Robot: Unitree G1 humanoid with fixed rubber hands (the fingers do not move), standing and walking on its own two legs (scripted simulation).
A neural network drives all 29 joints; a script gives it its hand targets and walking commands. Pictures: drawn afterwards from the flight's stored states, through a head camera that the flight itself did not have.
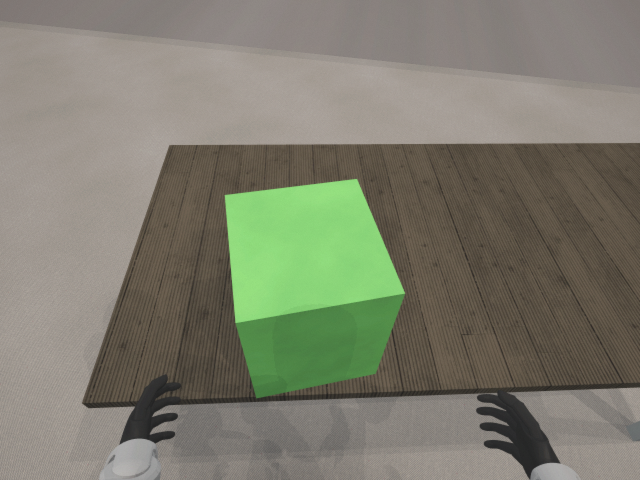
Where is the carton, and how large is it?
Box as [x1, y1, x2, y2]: [225, 179, 404, 397]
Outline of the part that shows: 356,179 225,195 235,322 256,397 375,373 404,292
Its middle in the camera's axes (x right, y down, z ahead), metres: -0.02 +0.09 +0.61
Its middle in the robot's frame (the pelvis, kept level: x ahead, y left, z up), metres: +0.39 +0.03 -0.04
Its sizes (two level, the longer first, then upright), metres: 0.210 0.200 0.250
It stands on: a table, 0.60 m high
